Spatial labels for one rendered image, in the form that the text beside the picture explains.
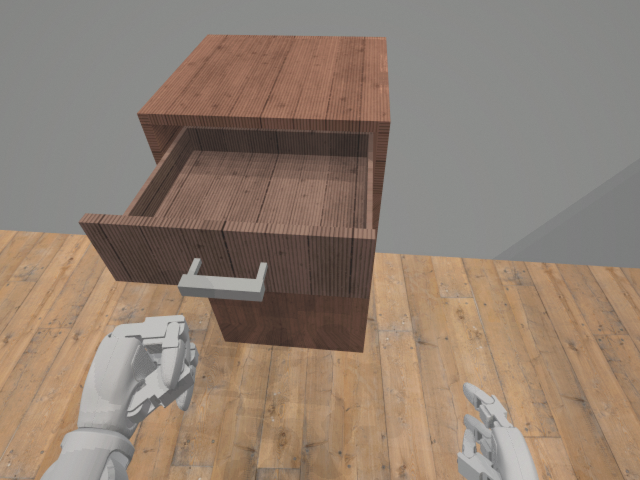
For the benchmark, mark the handle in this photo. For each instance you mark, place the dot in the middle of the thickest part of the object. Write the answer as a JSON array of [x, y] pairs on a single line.
[[194, 285]]

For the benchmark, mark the drawer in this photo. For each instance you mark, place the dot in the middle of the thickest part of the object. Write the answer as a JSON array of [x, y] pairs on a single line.
[[299, 200]]

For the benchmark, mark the robot left forearm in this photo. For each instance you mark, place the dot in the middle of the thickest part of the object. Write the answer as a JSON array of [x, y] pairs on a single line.
[[92, 454]]

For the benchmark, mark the left robot hand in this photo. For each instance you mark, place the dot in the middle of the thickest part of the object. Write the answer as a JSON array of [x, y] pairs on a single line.
[[111, 398]]

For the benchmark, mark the cabinet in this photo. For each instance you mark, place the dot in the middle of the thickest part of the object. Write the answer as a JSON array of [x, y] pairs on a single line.
[[328, 83]]

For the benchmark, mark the right robot hand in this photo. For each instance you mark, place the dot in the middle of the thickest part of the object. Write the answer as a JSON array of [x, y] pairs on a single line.
[[506, 455]]

